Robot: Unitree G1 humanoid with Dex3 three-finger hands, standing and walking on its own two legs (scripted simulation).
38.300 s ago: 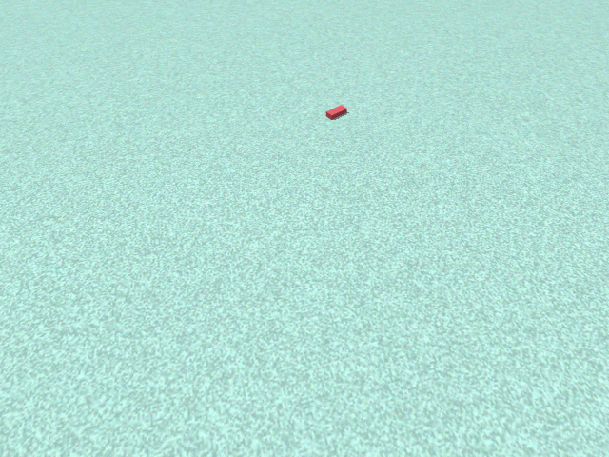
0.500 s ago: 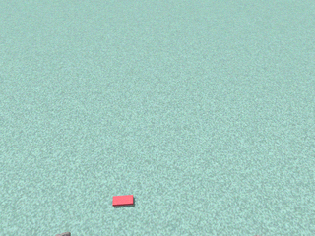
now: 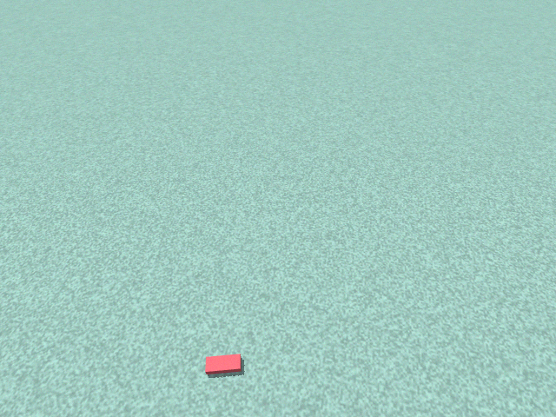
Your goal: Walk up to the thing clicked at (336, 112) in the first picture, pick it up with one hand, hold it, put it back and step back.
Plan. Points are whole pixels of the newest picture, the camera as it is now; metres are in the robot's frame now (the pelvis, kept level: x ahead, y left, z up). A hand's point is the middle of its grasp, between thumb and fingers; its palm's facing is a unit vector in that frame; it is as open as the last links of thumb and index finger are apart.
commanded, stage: stand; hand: left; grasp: from above
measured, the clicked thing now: (223, 364) +0.44 +0.22 -0.76
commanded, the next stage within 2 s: step back in 1.64 s
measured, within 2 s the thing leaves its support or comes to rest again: neither
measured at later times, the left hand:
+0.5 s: hand out of the picture +0.07 +0.22 -0.16, palm faces +0.01 -0.95 -0.31, open 7.4 cm
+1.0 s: hand out of the picture +0.09 +0.21 -0.16, palm faces -0.01 -0.95 -0.30, open 7.4 cm
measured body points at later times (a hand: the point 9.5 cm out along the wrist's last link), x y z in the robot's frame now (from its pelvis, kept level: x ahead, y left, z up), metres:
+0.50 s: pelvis +0.01 -0.01 +0.00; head +0.02 -0.02 +0.45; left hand +0.07 +0.27 -0.14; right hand +0.07 -0.30 -0.14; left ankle +0.02 +0.11 -0.74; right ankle +0.02 -0.14 -0.74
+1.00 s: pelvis +0.02 -0.01 +0.00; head +0.03 -0.02 +0.45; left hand +0.09 +0.26 -0.14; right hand +0.07 -0.29 -0.14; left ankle +0.02 +0.11 -0.74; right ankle +0.02 -0.14 -0.74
